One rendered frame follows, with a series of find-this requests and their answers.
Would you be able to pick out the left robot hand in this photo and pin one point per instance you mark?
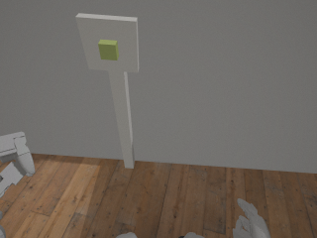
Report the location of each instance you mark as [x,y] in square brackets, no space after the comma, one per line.
[13,147]

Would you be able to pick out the panel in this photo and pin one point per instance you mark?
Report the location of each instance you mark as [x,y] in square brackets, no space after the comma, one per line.
[93,28]

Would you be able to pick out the right robot hand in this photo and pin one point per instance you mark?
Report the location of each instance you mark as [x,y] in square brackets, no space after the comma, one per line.
[255,226]

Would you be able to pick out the button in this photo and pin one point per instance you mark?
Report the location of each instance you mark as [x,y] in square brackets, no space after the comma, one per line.
[108,49]

